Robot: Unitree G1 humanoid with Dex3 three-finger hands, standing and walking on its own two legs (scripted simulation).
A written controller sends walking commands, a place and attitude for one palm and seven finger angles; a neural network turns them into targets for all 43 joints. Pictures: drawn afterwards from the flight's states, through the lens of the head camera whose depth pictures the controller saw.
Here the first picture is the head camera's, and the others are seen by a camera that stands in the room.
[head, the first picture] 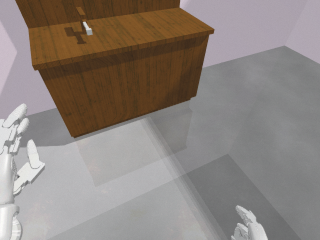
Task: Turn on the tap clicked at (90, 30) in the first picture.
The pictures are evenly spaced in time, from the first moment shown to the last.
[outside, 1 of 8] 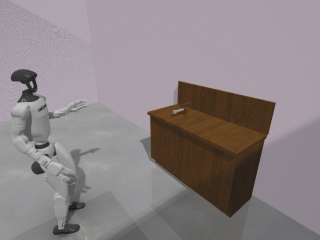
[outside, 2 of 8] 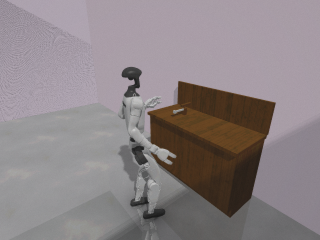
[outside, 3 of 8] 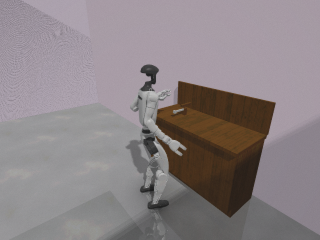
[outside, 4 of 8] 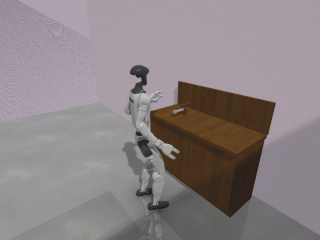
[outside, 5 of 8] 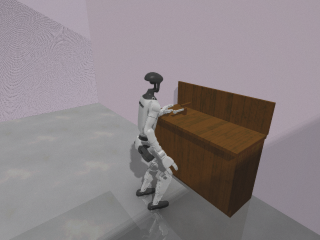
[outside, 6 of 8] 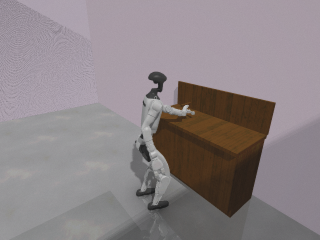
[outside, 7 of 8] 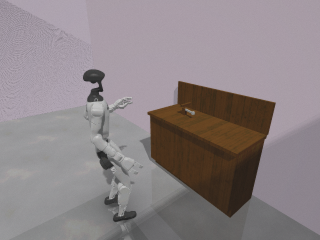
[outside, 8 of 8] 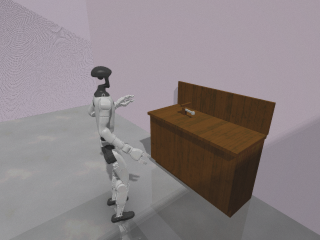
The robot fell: no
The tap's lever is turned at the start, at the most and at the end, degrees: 0 81 81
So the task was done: yes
